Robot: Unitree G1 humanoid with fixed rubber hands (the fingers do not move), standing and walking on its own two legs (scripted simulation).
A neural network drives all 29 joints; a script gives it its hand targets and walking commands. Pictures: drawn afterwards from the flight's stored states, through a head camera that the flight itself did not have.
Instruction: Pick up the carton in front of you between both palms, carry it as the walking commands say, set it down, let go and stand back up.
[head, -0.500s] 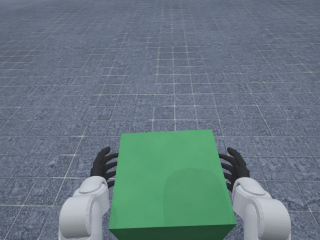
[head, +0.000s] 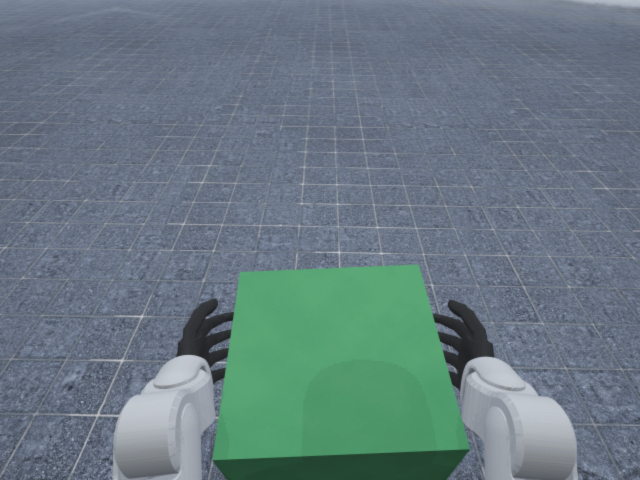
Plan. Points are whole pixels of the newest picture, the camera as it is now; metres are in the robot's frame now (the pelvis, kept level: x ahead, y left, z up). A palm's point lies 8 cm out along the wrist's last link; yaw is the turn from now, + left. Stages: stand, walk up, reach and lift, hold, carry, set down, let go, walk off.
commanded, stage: carry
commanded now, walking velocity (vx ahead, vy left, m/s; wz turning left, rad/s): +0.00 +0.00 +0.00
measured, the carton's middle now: (334, 397) +0.24 +0.00 +0.02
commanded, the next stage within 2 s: hold in 1.78 s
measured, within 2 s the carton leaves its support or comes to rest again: neither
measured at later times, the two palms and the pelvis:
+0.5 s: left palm (189, 370) +0.23 +0.16 +0.10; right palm (469, 373) +0.23 -0.14 +0.10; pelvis +0.00 +0.01 +0.00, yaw +0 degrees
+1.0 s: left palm (199, 389) +0.23 +0.15 +0.06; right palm (460, 391) +0.23 -0.14 +0.06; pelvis -0.03 +0.00 +0.00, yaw +0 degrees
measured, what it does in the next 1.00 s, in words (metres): stands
